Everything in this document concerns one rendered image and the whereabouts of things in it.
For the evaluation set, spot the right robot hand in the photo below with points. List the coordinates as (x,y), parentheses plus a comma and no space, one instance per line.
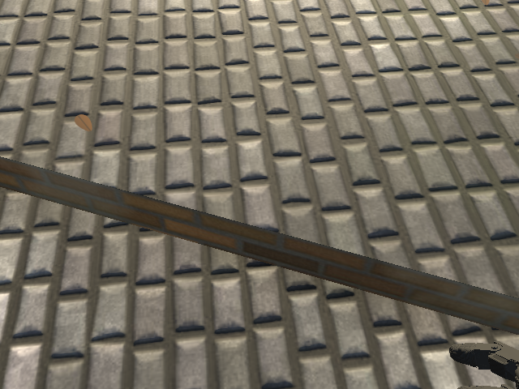
(500,358)

